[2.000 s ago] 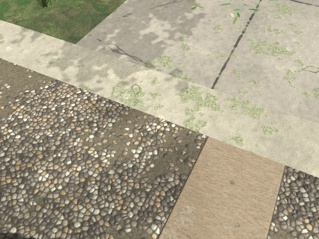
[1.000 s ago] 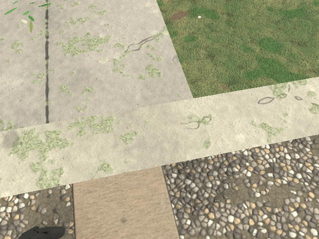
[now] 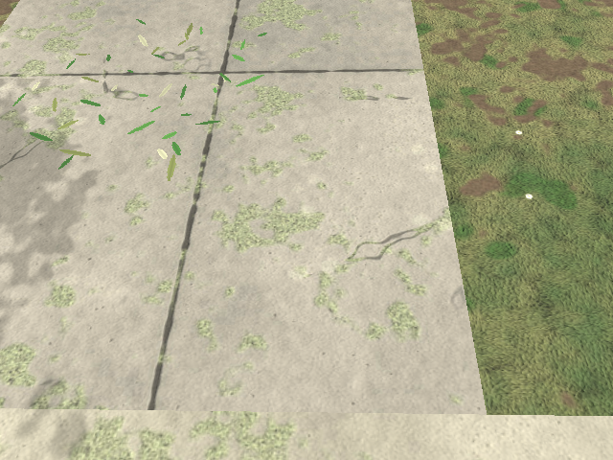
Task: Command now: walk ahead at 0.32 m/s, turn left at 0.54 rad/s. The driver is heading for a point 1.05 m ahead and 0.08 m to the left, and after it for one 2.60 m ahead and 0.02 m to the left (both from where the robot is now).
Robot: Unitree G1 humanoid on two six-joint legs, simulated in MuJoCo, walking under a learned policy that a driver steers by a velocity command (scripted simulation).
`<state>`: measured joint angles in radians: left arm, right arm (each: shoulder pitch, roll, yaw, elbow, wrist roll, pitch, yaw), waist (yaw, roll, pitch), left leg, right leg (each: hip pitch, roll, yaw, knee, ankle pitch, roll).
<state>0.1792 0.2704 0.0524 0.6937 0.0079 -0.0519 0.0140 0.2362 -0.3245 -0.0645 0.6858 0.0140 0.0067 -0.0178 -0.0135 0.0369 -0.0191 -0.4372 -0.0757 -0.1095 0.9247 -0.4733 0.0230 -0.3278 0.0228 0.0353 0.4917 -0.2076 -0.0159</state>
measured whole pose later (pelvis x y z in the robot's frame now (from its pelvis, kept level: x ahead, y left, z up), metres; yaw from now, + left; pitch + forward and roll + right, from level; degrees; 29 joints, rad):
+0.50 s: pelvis +0.18 +0.11 +0.00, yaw +16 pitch +2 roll -1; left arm 0.29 0.32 0.06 0.78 -0.02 -0.09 0.00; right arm 0.20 -0.28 -0.05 0.62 0.01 -0.04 0.03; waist 0.03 -0.02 0.03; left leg -0.37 -0.03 0.02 0.57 -0.24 0.06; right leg -0.42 -0.09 0.00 1.16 -0.39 0.01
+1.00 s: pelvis +0.47 +0.15 -0.02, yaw +6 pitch +2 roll +0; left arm 0.13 0.29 0.06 0.67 -0.02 -0.07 -0.05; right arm 0.32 -0.29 -0.04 0.78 0.00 -0.07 -0.01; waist -0.02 0.00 0.05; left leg -0.21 -0.02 0.00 1.13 -0.45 0.01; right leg -0.47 0.09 -0.03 0.58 -0.16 -0.11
